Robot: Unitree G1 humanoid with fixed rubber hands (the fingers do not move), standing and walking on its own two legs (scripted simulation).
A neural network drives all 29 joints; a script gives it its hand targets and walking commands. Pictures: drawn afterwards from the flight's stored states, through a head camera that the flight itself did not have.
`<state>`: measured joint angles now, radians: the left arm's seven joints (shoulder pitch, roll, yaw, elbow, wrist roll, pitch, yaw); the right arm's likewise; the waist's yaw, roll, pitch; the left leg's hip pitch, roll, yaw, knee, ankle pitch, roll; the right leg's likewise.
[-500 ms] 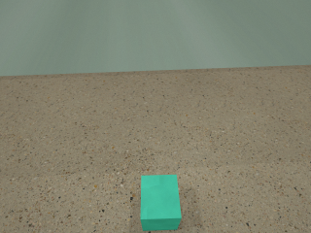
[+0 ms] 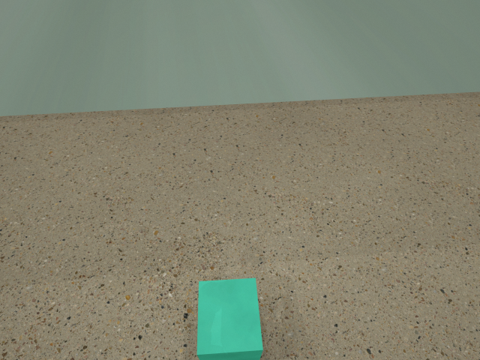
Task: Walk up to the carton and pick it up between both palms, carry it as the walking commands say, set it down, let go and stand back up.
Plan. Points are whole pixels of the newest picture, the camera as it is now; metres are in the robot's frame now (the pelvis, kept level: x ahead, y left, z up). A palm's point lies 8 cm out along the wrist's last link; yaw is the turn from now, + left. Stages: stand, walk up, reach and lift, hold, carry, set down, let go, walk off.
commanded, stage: stand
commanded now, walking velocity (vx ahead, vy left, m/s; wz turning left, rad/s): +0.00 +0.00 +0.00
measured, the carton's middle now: (229, 323) +0.37 +0.04 -0.65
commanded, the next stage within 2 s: reach and lift in 1.34 s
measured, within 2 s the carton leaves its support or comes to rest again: neither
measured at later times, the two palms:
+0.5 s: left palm out of the picture -0.03 +0.25 -0.14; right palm out of the picture -0.04 -0.19 -0.14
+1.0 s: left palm out of the picture -0.06 +0.27 -0.14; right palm out of the picture -0.05 -0.21 -0.13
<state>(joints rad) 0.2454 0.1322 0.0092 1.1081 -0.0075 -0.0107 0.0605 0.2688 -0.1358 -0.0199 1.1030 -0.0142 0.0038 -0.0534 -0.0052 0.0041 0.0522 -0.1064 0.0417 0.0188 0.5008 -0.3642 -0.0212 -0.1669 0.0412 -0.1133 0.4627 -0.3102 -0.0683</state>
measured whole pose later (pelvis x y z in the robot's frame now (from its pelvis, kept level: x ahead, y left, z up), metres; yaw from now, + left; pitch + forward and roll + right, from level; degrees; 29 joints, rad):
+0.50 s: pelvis -0.03 +0.02 +0.01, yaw +1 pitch -1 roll +0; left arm 0.25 0.18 0.00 1.14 0.00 0.00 0.04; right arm 0.29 -0.13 0.01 1.12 -0.02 -0.01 -0.04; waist 0.01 0.00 0.06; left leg -0.06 0.01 0.02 0.38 -0.29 0.00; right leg -0.13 0.02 -0.12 0.38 -0.22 -0.05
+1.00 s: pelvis -0.06 +0.02 +0.01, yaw +1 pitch -2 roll +0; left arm 0.25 0.21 0.00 1.15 0.01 -0.02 0.02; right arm 0.26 -0.17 0.01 1.13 -0.03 -0.03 -0.03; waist 0.01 -0.01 0.06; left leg -0.09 0.00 0.02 0.39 -0.26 0.01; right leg -0.16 0.00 -0.11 0.38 -0.18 -0.04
